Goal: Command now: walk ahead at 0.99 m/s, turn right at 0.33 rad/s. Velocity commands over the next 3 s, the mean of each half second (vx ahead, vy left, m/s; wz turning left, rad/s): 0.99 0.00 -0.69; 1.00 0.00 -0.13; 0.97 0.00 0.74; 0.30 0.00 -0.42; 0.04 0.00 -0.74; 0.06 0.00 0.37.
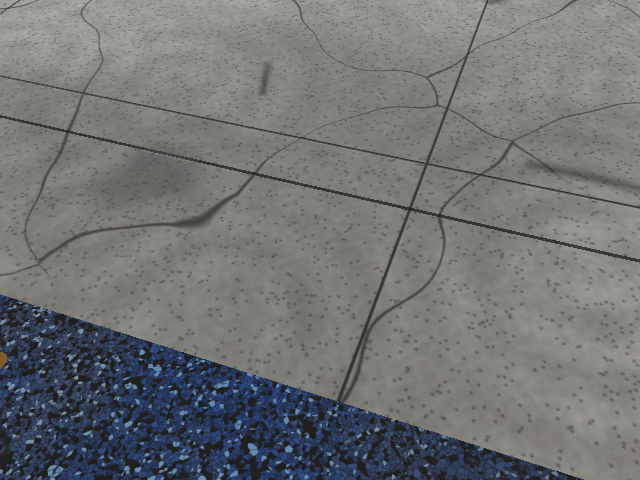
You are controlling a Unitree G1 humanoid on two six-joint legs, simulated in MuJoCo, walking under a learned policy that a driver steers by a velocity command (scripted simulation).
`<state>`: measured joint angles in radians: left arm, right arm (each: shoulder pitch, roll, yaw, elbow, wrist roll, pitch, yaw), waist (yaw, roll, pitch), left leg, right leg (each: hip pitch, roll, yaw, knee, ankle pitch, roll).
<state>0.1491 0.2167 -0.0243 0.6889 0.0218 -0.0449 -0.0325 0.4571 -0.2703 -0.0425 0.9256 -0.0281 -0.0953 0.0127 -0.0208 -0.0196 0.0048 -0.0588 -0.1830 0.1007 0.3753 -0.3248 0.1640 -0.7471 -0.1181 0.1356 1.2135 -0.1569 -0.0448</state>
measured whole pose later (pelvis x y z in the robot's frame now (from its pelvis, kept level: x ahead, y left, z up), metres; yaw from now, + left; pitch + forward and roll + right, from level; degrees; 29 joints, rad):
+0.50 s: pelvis +0.49 -0.12 +0.01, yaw -22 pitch +2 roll +0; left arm 0.52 0.29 0.06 0.91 0.00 -0.06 -0.01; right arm 0.00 -0.24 0.05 0.60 -0.06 -0.08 0.03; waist 0.08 0.01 0.02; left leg -0.75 0.14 -0.08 0.87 -0.09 -0.04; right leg -0.02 0.20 0.16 0.30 -0.28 -0.17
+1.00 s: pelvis +0.97 -0.29 +0.00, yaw -23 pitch +3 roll +1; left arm -0.09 0.25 -0.04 0.62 0.04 -0.09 -0.06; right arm 0.63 -0.27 -0.05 0.96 0.00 -0.10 0.02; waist -0.14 -0.01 0.00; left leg 0.11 -0.05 -0.08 0.18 -0.34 0.04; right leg -0.66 -0.06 0.03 0.63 -0.01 -0.03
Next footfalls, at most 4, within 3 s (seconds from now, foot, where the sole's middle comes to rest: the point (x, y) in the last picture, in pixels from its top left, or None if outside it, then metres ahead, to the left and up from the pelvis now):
0.22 right None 0.43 -0.12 -0.76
0.66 left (387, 324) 0.91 -0.13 -0.76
1.06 right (519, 246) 1.15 -0.52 -0.76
1.48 left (445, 142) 1.62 -0.39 -0.77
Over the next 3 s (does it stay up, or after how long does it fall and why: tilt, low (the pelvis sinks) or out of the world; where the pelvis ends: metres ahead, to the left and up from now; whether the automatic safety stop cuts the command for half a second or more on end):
stays up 1.80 -0.44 0.02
